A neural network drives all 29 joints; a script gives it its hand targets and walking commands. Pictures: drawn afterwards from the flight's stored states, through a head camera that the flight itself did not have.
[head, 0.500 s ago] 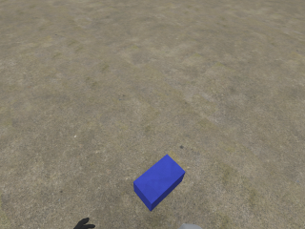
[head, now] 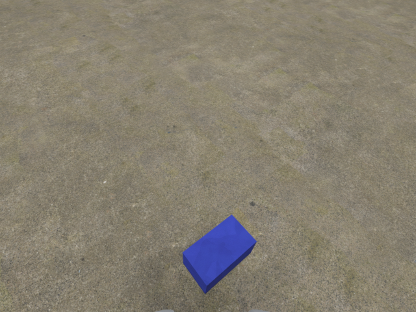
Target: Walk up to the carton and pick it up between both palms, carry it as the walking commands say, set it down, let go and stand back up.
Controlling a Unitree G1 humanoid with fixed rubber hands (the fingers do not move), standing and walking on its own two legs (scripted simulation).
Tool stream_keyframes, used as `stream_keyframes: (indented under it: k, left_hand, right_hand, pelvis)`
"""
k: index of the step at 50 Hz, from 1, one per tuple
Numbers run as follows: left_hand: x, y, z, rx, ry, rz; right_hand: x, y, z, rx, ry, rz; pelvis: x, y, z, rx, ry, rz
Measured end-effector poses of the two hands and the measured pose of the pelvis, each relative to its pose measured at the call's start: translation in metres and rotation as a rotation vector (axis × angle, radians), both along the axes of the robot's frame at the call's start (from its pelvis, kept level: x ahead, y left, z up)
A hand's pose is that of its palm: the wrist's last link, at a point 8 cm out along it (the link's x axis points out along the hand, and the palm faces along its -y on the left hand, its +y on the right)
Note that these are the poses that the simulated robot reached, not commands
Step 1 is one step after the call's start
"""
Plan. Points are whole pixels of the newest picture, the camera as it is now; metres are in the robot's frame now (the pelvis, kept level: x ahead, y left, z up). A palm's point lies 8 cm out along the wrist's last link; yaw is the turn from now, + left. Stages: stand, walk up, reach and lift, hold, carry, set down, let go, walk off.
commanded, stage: walk up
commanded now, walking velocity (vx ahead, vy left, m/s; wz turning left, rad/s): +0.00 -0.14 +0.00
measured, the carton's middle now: (218, 252) +0.45 -0.06 -0.68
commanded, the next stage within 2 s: none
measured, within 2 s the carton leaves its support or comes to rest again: neither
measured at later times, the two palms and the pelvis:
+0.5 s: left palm out of the picture -0.02 +0.17 -0.11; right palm out of the picture +0.00 -0.32 -0.14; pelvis -0.04 -0.08 +0.01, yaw +1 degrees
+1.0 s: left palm out of the picture -0.01 +0.22 -0.15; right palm out of the picture -0.02 -0.27 -0.11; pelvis -0.04 -0.01 +0.01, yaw +1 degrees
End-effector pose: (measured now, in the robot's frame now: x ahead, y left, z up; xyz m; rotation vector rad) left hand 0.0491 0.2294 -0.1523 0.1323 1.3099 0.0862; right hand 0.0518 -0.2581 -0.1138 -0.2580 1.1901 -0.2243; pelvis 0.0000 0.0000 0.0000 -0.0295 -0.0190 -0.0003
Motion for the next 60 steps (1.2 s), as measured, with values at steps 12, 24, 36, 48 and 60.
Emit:
stream_keyframes:
  k: [12,24,36,48,60]
  left_hand:
    - [-0.005,-0.036,0.016,0.086,-0.042,-0.037]
    - [-0.064,-0.059,0.044,0.133,-0.004,0.006]
    - [-0.119,-0.043,0.034,0.099,0.06,0.077]
    - [-0.087,-0.011,0.007,0.001,0.045,0.036]
    - [0.034,-0.026,0.018,-0.022,-0.14,-0.039]
  right_hand:
    - [-0.039,-0.036,-0.03,0.089,0.049,-0.037]
    - [-0.052,-0.059,-0.026,0.146,0.111,-0.003]
    - [-0.049,-0.041,-0.02,0.125,0.109,0.052]
    - [-0.059,-0.01,0.004,0.017,0.056,-0.002]
    - [-0.067,-0.02,0.003,0.016,0.103,-0.068]
  pelvis:
    - [-0.026,-0.046,-0.006,0.074,0.003,-0.027]
    - [-0.04,-0.079,0.012,0.106,0.032,0.009]
    - [-0.051,-0.06,0.01,0.059,0.026,0.057]
    - [-0.044,-0.013,0.007,-0.004,-0.017,0.016]
    - [-0.007,-0.021,0.008,0.015,-0.048,-0.019]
